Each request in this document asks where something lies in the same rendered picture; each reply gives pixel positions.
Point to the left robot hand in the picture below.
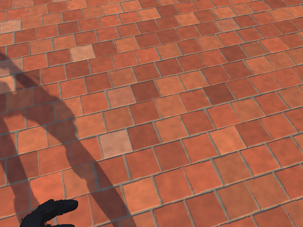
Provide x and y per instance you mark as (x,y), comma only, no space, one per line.
(47,211)

